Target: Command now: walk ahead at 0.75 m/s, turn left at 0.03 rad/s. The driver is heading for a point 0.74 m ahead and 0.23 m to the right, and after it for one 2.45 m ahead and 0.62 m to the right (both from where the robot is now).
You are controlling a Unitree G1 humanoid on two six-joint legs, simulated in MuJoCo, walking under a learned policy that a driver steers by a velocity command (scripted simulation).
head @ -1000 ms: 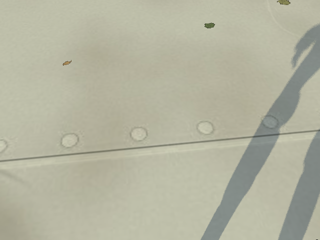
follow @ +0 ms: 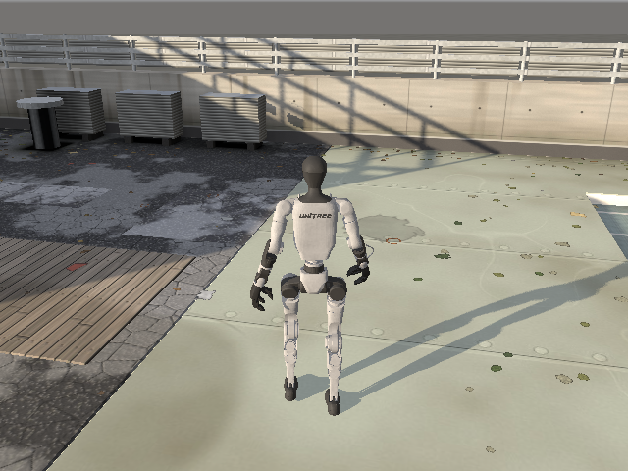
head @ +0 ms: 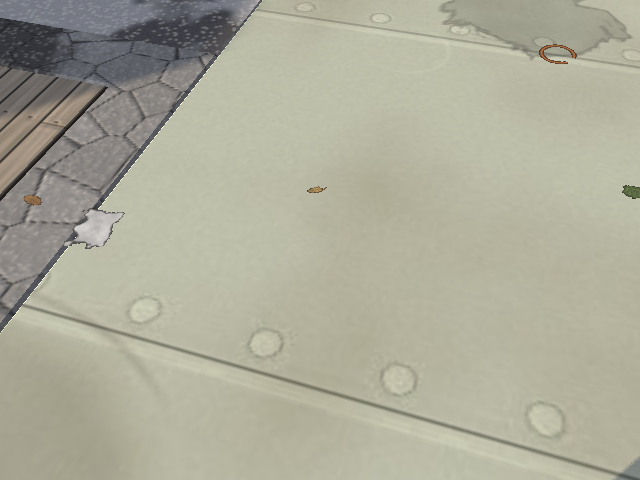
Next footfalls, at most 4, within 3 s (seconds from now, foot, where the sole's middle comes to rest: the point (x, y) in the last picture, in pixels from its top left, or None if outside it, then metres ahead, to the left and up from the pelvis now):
0.08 left None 0.10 0.12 -0.79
0.56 right None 0.50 -0.08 -0.79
0.98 left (424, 314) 0.95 -0.15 -0.79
1.38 right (569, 273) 1.11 -0.54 -0.79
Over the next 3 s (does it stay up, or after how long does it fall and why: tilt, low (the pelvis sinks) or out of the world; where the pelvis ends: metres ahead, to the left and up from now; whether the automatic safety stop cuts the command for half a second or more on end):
stays up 2.52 -0.55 -0.03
